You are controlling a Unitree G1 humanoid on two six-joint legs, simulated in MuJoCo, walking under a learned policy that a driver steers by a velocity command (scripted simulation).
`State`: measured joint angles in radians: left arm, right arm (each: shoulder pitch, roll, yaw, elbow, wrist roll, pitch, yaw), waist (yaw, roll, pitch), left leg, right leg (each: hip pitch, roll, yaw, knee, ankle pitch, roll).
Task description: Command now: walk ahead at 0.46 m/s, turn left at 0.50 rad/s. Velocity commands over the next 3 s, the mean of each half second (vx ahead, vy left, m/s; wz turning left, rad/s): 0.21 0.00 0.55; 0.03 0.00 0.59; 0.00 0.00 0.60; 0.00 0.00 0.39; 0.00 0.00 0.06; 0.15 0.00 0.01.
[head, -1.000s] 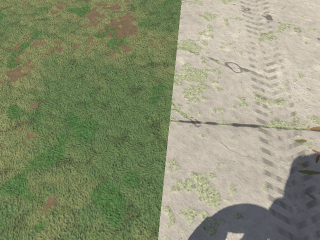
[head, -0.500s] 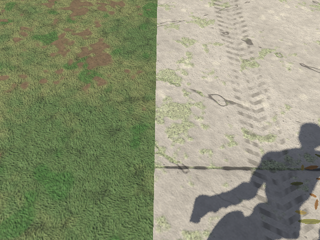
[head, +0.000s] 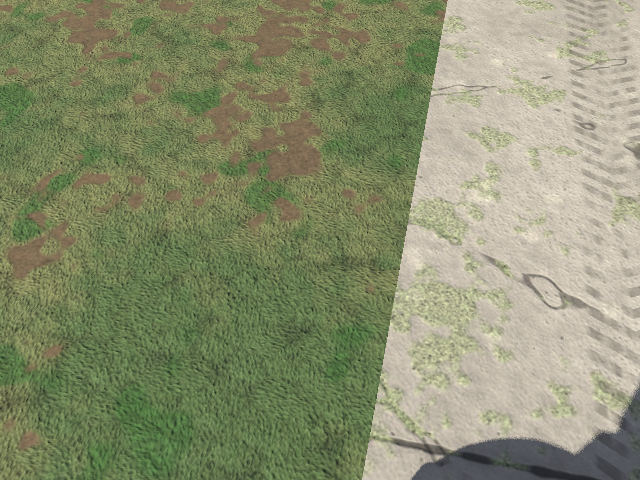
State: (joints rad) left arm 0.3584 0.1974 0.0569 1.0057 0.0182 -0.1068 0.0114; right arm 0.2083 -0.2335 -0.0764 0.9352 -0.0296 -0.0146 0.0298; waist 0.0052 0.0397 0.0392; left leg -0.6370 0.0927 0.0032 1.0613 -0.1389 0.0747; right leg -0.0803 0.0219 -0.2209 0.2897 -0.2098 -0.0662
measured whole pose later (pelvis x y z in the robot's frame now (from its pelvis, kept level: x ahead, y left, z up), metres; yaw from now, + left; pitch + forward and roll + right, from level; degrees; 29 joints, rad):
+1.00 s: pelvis +0.19 -0.02 +0.00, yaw +35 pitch +1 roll +1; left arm 0.20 0.27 0.04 0.74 0.02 0.02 0.05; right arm 0.22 -0.32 -0.10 0.79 -0.03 0.05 0.02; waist -0.02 0.06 0.04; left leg -0.52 -0.16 -0.13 1.01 -0.39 -0.01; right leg -0.20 0.02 0.00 0.41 -0.23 -0.04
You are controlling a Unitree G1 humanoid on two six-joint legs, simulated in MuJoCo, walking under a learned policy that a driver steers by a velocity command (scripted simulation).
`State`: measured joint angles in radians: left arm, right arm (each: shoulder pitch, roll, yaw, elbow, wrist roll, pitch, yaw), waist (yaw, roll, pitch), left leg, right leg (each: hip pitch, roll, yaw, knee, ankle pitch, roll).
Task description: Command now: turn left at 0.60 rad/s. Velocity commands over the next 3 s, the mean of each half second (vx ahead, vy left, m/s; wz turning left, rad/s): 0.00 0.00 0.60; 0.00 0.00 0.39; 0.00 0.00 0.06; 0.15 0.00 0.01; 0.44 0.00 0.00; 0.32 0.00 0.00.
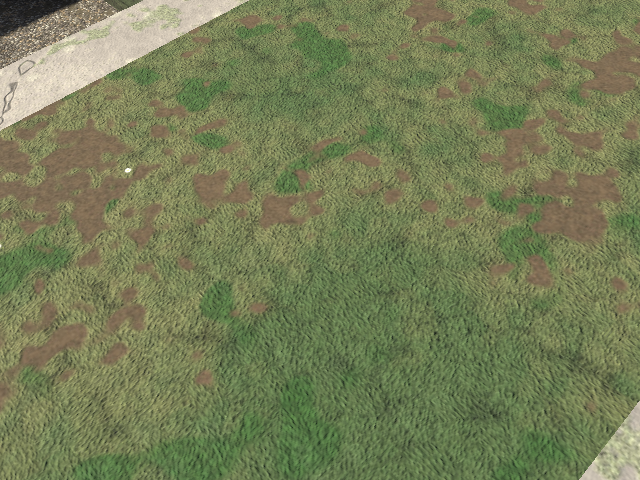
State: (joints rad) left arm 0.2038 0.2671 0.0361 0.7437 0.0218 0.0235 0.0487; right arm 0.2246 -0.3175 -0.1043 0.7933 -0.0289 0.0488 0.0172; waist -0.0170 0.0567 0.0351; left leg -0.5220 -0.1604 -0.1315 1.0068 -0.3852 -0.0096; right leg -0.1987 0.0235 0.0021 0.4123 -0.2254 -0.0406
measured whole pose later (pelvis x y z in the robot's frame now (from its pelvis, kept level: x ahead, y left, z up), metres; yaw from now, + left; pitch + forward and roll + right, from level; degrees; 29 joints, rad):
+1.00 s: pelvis +0.01 +0.01 +0.00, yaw +28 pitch +0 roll +1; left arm 0.20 0.24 0.00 0.72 0.02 0.02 0.02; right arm 0.22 -0.29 -0.04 0.79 -0.01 0.05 -0.01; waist 0.00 0.05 0.05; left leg -0.30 -0.13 -0.15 0.73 -0.45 0.01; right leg -0.21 0.02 0.00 0.45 -0.23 -0.05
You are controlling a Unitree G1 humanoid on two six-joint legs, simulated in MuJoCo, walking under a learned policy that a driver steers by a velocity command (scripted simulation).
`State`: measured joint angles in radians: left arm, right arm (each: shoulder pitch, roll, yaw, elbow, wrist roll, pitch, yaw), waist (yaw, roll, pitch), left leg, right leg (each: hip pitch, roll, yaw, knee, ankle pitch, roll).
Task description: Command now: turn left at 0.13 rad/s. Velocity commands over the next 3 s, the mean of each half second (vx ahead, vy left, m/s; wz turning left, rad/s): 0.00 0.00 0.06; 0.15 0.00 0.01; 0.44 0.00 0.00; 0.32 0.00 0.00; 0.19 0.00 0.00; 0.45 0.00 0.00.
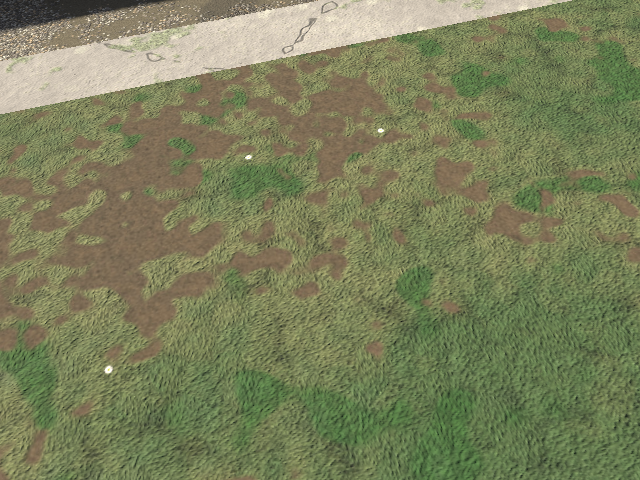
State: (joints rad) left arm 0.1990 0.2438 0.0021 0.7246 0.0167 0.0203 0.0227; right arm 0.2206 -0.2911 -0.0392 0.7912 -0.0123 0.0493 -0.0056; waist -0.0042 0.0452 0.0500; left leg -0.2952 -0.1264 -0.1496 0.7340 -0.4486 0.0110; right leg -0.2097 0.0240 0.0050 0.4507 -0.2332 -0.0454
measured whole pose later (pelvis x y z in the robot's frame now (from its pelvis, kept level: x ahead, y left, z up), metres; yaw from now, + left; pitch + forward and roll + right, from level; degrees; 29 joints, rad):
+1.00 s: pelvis +0.06 -0.02 -0.01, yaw +0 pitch +0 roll +1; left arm 0.29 0.24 0.02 1.00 0.02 -0.06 0.00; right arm 0.38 -0.24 -0.04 1.13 -0.02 -0.01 -0.01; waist 0.00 0.03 0.00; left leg -0.16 -0.02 -0.08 0.64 -0.43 0.06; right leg -0.22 0.03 -0.07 0.52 -0.30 -0.08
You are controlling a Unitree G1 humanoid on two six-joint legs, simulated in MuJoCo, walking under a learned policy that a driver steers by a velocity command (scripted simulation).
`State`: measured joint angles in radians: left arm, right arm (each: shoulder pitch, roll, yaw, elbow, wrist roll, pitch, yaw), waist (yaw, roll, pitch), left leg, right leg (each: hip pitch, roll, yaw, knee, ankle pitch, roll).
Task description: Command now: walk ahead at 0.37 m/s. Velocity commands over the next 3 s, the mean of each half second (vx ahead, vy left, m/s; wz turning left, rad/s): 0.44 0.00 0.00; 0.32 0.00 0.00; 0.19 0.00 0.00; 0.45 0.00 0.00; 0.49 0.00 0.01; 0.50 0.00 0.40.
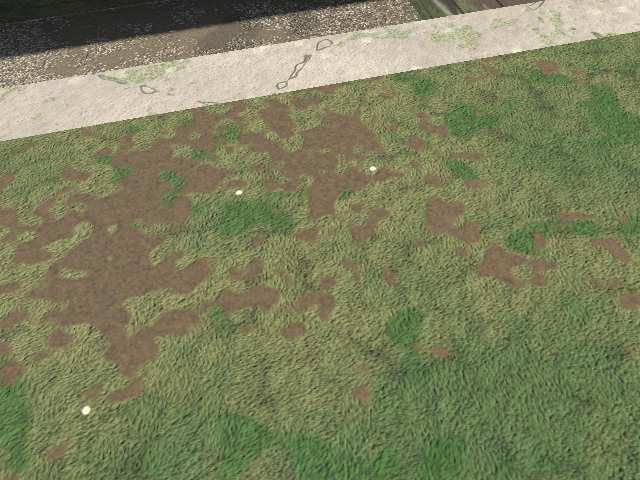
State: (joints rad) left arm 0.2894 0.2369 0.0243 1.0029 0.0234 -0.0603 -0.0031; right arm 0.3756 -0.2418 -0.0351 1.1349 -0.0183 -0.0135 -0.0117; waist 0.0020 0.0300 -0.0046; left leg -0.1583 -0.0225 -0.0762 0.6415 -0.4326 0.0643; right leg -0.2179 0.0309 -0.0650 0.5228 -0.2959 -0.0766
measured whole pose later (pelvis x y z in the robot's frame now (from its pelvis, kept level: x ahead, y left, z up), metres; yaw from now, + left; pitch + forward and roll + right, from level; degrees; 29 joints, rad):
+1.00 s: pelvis +0.49 -0.03 -0.01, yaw +0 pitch -1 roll +1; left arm 0.14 0.17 0.01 0.98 0.01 -0.07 0.01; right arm 0.35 -0.17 -0.01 1.09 -0.01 -0.05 -0.03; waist -0.03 0.02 0.09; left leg -0.22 -0.06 0.01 0.97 -0.54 0.05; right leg -0.37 0.03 -0.10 0.51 -0.13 -0.10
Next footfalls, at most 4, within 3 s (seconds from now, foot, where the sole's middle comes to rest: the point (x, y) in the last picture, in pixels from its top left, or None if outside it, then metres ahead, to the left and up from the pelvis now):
0.42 left None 0.37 0.06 -0.77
0.90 right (394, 437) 0.63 -0.09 -0.77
1.28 left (310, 476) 0.54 0.09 -0.77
1.66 right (415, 400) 0.71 -0.15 -0.77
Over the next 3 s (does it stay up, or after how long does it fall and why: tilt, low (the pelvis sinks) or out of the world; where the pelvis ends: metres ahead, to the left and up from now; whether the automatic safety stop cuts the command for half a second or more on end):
stays up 1.32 -0.07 0.01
